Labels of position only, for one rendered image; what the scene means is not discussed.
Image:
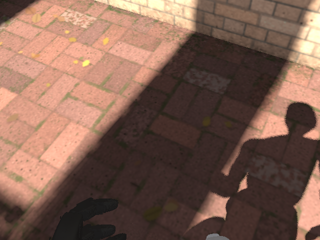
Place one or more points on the robot left hand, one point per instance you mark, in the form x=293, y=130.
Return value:
x=70, y=226

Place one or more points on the right robot shin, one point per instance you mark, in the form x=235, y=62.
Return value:
x=212, y=235

